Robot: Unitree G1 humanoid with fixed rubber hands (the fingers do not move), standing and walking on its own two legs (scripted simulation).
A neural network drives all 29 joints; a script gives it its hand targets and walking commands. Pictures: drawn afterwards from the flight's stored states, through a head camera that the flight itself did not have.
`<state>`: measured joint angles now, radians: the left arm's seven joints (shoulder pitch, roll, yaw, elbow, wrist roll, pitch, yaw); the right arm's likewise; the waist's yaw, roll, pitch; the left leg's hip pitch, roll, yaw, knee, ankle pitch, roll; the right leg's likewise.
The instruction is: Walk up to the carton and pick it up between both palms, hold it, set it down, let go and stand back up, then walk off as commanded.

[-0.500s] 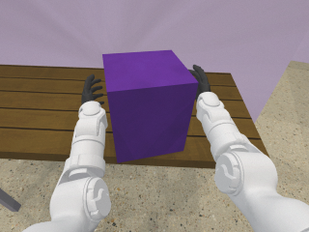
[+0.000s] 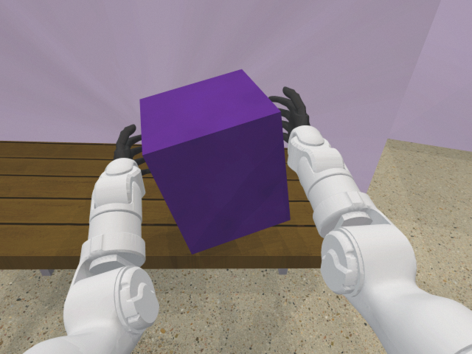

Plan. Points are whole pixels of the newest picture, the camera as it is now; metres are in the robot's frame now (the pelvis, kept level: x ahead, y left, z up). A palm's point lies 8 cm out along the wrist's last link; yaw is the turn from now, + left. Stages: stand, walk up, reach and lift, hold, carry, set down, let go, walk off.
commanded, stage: reach and lift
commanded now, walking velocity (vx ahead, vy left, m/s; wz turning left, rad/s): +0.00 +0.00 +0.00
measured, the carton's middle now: (217, 161) +0.43 +0.06 +0.18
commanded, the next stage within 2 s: hold in 1.46 s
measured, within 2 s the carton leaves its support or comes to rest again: neither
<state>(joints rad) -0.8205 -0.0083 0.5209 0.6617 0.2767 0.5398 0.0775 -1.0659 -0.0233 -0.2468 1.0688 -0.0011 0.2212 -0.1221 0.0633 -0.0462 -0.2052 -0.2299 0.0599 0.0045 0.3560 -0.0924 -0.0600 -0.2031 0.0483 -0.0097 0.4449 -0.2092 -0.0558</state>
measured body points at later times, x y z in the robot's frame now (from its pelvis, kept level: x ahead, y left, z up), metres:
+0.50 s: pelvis +0.02 +0.01 +0.00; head -0.05 +0.03 +0.45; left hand +0.42 +0.22 +0.24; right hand +0.44 -0.08 +0.24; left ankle +0.06 +0.16 -0.74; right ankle +0.02 -0.08 -0.74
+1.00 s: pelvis +0.02 +0.02 +0.00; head -0.07 +0.03 +0.44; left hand +0.40 +0.22 +0.27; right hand +0.41 -0.08 +0.28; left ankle +0.06 +0.16 -0.74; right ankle +0.02 -0.08 -0.74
